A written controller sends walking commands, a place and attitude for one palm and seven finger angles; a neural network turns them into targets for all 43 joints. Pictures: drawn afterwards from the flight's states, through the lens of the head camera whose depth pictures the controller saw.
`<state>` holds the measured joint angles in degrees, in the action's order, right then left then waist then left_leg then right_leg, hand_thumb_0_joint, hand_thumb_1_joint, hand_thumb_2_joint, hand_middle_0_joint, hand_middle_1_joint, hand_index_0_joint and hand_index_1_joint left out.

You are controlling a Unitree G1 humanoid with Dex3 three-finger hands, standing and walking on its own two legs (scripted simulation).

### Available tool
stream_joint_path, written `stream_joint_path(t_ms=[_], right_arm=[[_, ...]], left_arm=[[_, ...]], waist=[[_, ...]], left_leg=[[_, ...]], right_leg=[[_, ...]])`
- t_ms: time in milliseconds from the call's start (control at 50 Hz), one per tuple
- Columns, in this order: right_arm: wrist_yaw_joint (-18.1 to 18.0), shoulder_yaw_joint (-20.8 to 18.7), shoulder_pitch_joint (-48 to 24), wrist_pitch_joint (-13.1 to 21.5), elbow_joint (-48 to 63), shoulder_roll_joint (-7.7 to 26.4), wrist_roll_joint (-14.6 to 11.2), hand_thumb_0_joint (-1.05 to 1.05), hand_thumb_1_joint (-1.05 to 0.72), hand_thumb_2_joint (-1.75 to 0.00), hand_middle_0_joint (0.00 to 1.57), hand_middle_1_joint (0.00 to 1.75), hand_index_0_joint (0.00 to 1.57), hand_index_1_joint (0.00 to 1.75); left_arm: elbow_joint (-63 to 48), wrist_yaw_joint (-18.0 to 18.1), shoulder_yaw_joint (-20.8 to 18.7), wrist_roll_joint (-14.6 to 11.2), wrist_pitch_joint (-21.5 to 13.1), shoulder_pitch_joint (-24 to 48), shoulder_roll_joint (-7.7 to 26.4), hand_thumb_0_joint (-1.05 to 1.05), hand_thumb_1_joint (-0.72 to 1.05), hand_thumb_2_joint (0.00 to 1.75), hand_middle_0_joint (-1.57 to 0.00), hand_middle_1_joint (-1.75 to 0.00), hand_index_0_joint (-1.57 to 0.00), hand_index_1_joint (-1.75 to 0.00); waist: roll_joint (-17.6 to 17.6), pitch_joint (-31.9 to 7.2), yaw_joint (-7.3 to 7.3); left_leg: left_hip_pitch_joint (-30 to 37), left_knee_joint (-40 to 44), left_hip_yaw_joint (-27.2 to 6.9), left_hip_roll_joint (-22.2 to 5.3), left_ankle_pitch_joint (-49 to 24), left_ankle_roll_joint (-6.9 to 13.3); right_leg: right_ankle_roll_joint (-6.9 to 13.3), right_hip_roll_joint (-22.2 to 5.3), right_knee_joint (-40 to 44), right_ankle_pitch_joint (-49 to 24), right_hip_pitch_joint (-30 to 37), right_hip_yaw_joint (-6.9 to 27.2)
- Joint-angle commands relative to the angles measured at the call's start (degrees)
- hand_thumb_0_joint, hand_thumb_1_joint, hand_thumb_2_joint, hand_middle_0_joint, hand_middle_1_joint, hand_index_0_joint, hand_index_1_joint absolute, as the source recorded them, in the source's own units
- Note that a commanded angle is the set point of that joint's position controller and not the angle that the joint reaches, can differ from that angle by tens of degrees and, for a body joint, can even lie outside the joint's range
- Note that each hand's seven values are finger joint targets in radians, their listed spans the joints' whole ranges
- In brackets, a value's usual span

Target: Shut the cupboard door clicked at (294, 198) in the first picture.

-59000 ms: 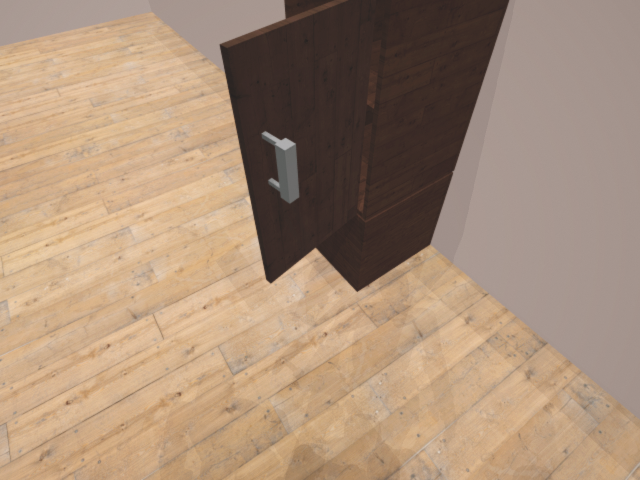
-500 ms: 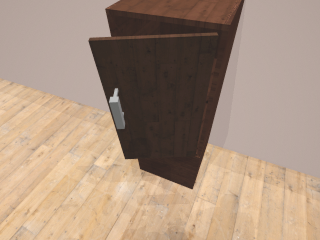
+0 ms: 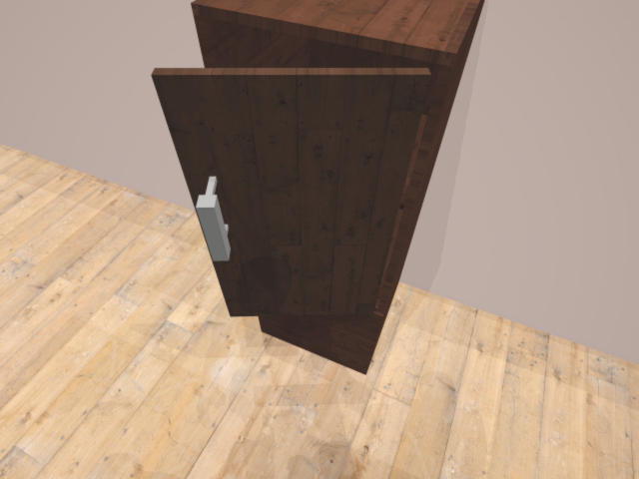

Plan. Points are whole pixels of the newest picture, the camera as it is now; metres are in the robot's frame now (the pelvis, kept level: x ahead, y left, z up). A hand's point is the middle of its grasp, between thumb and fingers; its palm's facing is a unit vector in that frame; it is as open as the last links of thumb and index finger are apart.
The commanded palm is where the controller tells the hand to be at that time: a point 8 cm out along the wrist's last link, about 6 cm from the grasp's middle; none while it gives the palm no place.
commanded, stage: look again from close up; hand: left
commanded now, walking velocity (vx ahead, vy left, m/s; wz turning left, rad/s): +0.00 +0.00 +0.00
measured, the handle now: (216, 219) +0.48 +0.20 +0.02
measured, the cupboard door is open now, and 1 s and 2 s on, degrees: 25 25 25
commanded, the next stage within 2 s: raise the hand and make a fist in 0.24 s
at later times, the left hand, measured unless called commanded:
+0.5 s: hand (163, 424) +0.19 +0.21 -0.04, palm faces +0.31 -0.94 -0.17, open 7.3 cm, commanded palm +0.12 +0.25 -0.06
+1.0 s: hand (169, 456) +0.15 +0.19 -0.03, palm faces +0.05 -1.00 -0.02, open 5.0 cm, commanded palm +0.12 +0.24 -0.03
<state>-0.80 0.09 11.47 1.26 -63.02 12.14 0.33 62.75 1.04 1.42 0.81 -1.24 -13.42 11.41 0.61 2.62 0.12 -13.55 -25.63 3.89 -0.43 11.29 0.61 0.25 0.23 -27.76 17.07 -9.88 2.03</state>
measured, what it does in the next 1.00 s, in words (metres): lowers itself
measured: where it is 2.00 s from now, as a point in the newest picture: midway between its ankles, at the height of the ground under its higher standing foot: outside the picture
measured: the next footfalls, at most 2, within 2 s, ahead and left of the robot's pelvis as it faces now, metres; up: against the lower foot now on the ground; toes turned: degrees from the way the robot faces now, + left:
none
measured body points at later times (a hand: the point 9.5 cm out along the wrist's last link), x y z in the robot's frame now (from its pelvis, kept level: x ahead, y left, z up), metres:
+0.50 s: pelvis +0.01 -0.01 -0.02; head +0.02 -0.02 +0.43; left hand +0.17 +0.26 -0.03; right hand +0.13 -0.27 -0.13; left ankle +0.03 +0.11 -0.74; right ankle -0.02 -0.11 -0.74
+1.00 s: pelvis -0.05 -0.02 -0.10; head -0.01 -0.01 +0.35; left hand +0.14 +0.24 -0.03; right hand +0.14 -0.23 -0.17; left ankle +0.02 +0.12 -0.74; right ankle -0.02 -0.11 -0.74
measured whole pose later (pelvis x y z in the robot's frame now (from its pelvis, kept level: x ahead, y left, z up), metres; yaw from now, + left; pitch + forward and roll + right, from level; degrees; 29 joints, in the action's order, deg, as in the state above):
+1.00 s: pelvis -0.05 -0.02 -0.10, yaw +2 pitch +12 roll -2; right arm -5.3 1.4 13.1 15.3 -32.7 11.3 -2.4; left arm -0.2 -17.1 -10.0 -18.2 -21.3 -21.0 13.6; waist -2.4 -7.6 1.8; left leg -55.0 -68.0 -3.0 -1.9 24.8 -1.0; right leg 2.6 1.2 -67.9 31.4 -48.4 -5.7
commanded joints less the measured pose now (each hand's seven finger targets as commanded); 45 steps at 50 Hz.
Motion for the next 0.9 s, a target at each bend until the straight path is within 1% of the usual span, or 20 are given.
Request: stream_joint_path(t_ms=[0,300,320,340,360,380,400,420,460,480,520,560,600,640,660,680,740,780,840,880], right_arm=[[-0.4,-1.3,0.5,1.0,2.5,7.5,0.3,0.0,-0.9,-0.9,0.2,0.3,0.2,0.3],[-0.6,-1.3,-1.9,1.0,2.1,8.9,0.3,0.0,-0.9,-0.9,0.2,0.3,0.2,0.3],[-0.5,-1.5,-2.4,0.9,6.0,6.9,-0.4,0.0,-0.9,-0.9,0.2,0.3,0.2,0.3],[-6.3,-4.5,6.8,10.7,19.0,16.4,-0.2,0.0,-0.9,-0.9,0.2,0.3,0.2,0.3],[-7.4,-2.1,-0.9,14.2,20.9,10.2,-3.9,0.0,-0.9,-0.9,0.2,0.3,0.2,0.3],[-6.3,-1.8,-2.7,17.2,23.8,7.5,-3.6,0.0,-0.9,-0.9,0.2,0.3,0.2,0.3],[-4.0,-3.5,0.1,18.5,22.2,7.1,-2.6,0.0,-0.9,-0.9,0.2,0.3,0.2,0.3],[-3.0,-5.3,-0.8,18.5,24.3,7.5,-1.8,0.0,-0.9,-0.9,0.2,0.3,0.2,0.3],[-2.0,-5.6,-2.9,18.5,26.5,7.7,-1.2,0.0,-0.9,-0.9,0.2,0.3,0.2,0.3],[-1.3,-5.9,-2.6,18.5,27.6,7.6,-1.4,0.0,-0.9,-0.9,0.2,0.3,0.2,0.3],[0.0,-6.2,-3.3,18.7,29.1,7.8,-0.2,0.0,-0.9,-0.9,0.2,0.3,0.2,0.3],[0.7,-6.5,-4.6,19.6,31.7,7.6,-0.7,0.0,-0.9,-0.9,0.2,0.3,0.2,0.3],[0.3,-6.5,-5.0,18.8,35.9,8.3,-1.2,0.0,-0.9,-0.9,0.2,0.3,0.2,0.3],[-1.0,-6.1,-4.6,18.1,39.1,7.9,-2.1,0.0,-0.9,-0.9,0.2,0.3,0.2,0.3],[-1.7,-5.8,-4.6,18.0,39.7,7.4,-2.5,0.0,-0.9,-0.9,0.2,0.3,0.2,0.3],[-2.3,-5.4,-3.5,17.8,39.8,7.4,-2.4,0.0,-0.9,-0.9,0.2,0.3,0.2,0.3],[-3.8,-4.7,-2.4,18.4,40.0,7.5,-2.2,0.0,-0.9,-0.9,0.2,0.3,0.2,0.3],[-4.8,-4.0,-2.1,18.6,39.6,8.0,-2.0,0.0,-0.9,-0.9,0.2,0.3,0.2,0.3],[-5.6,-3.2,-1.8,18.6,39.0,8.1,-2.4,0.0,-0.9,-0.9,0.2,0.3,0.2,0.3],[-5.8,-2.8,-2.4,18.2,39.2,8.0,-2.7,0.0,-0.9,-0.9,0.2,0.3,0.2,0.3]], left_arm=[[-2.4,0.7,-2.0,0.1,-0.7,-1.7,9.1,0.0,0.9,0.9,-0.2,-0.3,-0.2,-0.3],[-3.0,0.6,-2.5,0.1,-0.7,-0.1,10.7,0.0,0.9,0.9,-0.2,-0.3,-0.2,-0.3],[-2.0,3.5,-2.3,0.5,-1.5,-6.7,6.8,0.0,0.9,0.9,-0.2,-0.3,-0.2,-0.3],[-88.8,4.0,-34.7,-5.4,-18.1,43.0,48.3,0.0,0.9,0.9,-0.2,-0.3,-0.2,-0.3],[-64.4,3.8,-7.5,-6.2,-13.2,-1.3,11.7,0.0,0.9,0.9,-0.22,-0.32,-0.22,-0.32],[-69.4,4.3,-4.6,-11.5,-6.9,-13.3,-1.1,0.0,0.9,0.9,-0.24,-0.34,-0.24,-0.34],[-64.4,4.0,-8.5,-9.4,-7.9,-6.9,2.8,0.0,0.9,0.9,-0.25,-0.36,-0.25,-0.36],[-61.3,2.1,-10.8,-10.7,-9.7,-10.6,1.6,0.0,0.9,0.9,-0.27,-0.38,-0.27,-0.38],[-49.6,-2.4,-14.4,-13.0,-17.5,-16.7,1.7,0.0,0.9,0.9,-0.31,-0.42,-0.31,-0.42],[-46.2,-6.3,-15.8,-14.3,-22.3,-22.1,0.7,0.0,0.9,0.9,-0.33,-0.44,-0.33,-0.44],[-48.6,-14.5,-18.8,-16.8,-32.9,-24.3,1.8,0.0,0.9,0.9,-0.36,-0.48,-0.36,-0.48],[-51.2,-22.8,-18.1,-19.0,-40.5,-20.2,3.3,0.0,0.9,0.9,-0.4,-0.52,-0.4,-0.52],[-55.9,-25.9,-22.4,-21.7,-38.7,-19.2,8.1,0.0,0.9,0.9,-0.44,-0.56,-0.44,-0.56],[-61.5,-25.8,-23.4,-23.9,-34.2,-15.1,9.1,0.0,0.9,0.9,-0.47,-0.6,-0.47,-0.6],[-64.2,-24.9,-23.4,-24.2,-32.9,-10.8,9.8,0.0,0.9,0.9,-0.49,-0.62,-0.49,-0.62],[-68.4,-23.8,-22.8,-23.9,-32.6,-5.7,10.6,0.0,0.9,0.9,-0.51,-0.64,-0.51,-0.64],[-79.3,-20.4,-17.4,-21.2,-33.3,-0.2,9.6,0.0,0.9,0.9,-0.57,-0.7,-0.57,-0.7],[-81.5,-18.9,-15.4,-19.8,-32.9,2.4,10.3,0.0,0.9,0.9,-0.6,-0.74,-0.6,-0.74],[-75.7,-19.1,-14.1,-19.7,-29.4,-0.8,9.0,0.0,0.9,0.9,-0.66,-0.8,-0.66,-0.8],[-72.6,-18.8,-16.1,-20.0,-25.7,-4.6,10.3,0.0,0.9,0.9,-0.69,-0.84,-0.69,-0.84]], waist=[[-0.2,-1.2,0.0],[0.6,-3.8,0.29],[0.7,-3.3,0.75],[2.4,-21.6,-5.46],[-21.3,-31.5,-1.51],[-22.3,-27.8,-0.69],[-11.8,-15.0,-2.55],[-4.9,-6.7,-0.63],[13.2,1.4,-0.69],[12.3,0.2,1.44],[13.8,-14.1,4.01],[8.1,-18.2,3.85],[-1.7,-22.5,5.29],[2.2,-25.9,4.21],[2.6,-24.0,2.94],[4.0,-21.8,1.33],[-2.3,-20.4,-0.56],[-0.7,-19.2,-2.01],[-0.9,-16.5,-1.77],[-2.1,-16.9,0.06]], left_leg=[[4.1,3.5,-5.9,-5.6,-6.1,1.3],[6.6,3.3,-5.6,-6.0,-11.4,1.2],[3.8,-10.1,-2.1,-6.2,-14.8,-0.6],[22.0,-13.8,-5.2,-2.7,-20.3,2.4],[24.1,-9.4,-6.7,-2.1,-33.4,1.3],[22.3,-5.6,-7.7,-3.2,-40.9,0.0],[10.4,-5.2,-7.2,-2.9,-33.4,-0.1],[-0.3,-9.1,-6.8,-1.8,-20.8,-0.9],[-17.5,-16.4,-5.9,0.7,-0.7,-0.8],[-20.4,-19.9,-5.2,1.5,-2.7,-1.1],[-24.7,-28.3,-4.1,2.5,-8.0,-1.5],[-30.3,-32.9,-3.7,2.9,-1.2,-1.8],[-31.0,-35.6,-2.4,2.9,-0.3,-1.0],[-33.6,-37.3,-2.3,2.7,3.3,-0.3],[-36.1,-38.5,-2.3,2.5,7.2,-0.2],[-37.1,-39.1,-3.5,1.7,9.1,0.3],[-33.0,-38.5,-4.5,0.3,11.3,1.4],[-33.5,-38.4,-5.4,-0.2,13.3,2.0],[-35.2,-36.5,-5.9,0.0,17.5,1.7],[-35.1,-34.9,-6.2,0.2,17.3,1.6]], right_leg=[[1.9,-5.7,5.9,-9.8,-4.0,5.1],[1.8,-6.0,5.8,-16.6,-1.0,4.6],[-1.6,-9.4,6.4,-38.4,-0.6,7.6],[0.2,-4.6,-10.8,-36.7,-2.3,-0.5],[-0.2,-0.5,-19.6,-21.3,-9.3,-5.8],[0.1,1.2,-21.3,-6.5,-13.8,-8.6],[0.0,0.4,-16.6,-2.3,-19.3,-7.0],[0.3,0.2,-10.8,-3.5,-20.1,-7.6],[0.0,-0.7,-10.0,-3.1,-26.3,-6.5],[0.1,-1.6,-13.4,-10.9,-25.6,-4.4],[-1.0,-2.0,-25.6,-30.0,-24.3,-3.2],[-0.8,-1.9,-29.3,-18.1,-29.5,0.2],[-0.1,-2.4,-29.4,-11.5,-29.4,3.4],[-1.8,-3.0,-26.1,-4.2,-28.0,6.8],[-2.9,-3.6,-23.2,2.7,-29.2,9.7],[-2.9,-2.9,-22.3,7.7,-31.6,9.7],[-0.8,-1.5,-21.4,15.5,-37.0,6.9],[-0.3,-0.5,-21.7,19.6,-39.5,5.6],[0.1,0.0,-20.7,25.3,-40.4,4.1],[0.4,0.1,-20.1,25.6,-38.2,3.7]])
